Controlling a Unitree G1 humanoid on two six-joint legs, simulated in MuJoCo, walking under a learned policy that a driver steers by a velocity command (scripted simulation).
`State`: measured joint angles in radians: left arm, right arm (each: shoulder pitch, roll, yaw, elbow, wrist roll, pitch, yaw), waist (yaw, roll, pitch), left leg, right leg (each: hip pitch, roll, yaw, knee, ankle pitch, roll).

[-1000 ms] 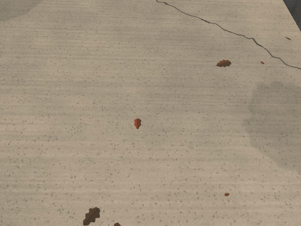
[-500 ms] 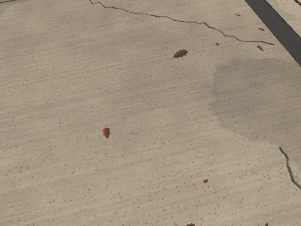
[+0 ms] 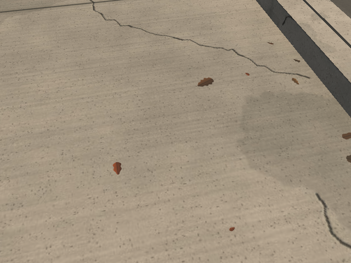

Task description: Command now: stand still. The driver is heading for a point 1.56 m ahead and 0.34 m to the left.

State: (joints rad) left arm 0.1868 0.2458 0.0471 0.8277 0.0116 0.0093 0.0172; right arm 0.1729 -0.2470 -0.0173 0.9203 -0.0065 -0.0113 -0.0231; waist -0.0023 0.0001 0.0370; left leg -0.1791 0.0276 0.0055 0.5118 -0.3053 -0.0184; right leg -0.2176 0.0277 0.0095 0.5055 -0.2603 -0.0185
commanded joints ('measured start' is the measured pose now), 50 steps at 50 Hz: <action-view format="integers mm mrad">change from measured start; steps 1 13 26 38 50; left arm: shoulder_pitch -23 -17 -18 -4 -25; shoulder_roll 99 101 89 76 23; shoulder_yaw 23 20 11 1 -4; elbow -33 79 177 235 202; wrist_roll -2 -8 -11 -12 -38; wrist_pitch -14 -12 -10 -8 -96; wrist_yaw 6 17 19 22 -8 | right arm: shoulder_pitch -1 11 51 98 261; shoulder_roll -127 -114 -102 -81 -131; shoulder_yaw -25 -20 -14 -8 -39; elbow -28 42 95 123 131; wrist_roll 1 2 2 2 37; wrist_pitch -8 -4 -3 -4 -66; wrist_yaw -4 -9 -17 -21 -4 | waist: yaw -8 -5 -3 0 -39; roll -4 2 -1 -1 124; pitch -36 -26 -12 -1 94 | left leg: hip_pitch -35 -28 -31 -40 -12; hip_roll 41 21 10 4 176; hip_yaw -43 -27 -18 -15 -339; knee -92 -106 -115 -121 -233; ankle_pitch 155 168 155 141 -459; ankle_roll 26 22 22 24 218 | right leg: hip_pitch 45 63 54 41 -261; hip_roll -59 -59 -54 -50 -13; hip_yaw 67 57 46 38 -5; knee -72 -80 -94 -100 117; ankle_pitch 188 207 183 160 -244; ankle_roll -18 -16 -13 -11 -62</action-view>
